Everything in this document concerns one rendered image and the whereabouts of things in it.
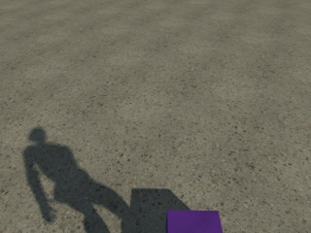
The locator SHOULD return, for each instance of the carton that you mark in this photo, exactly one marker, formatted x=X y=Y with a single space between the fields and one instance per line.
x=193 y=221

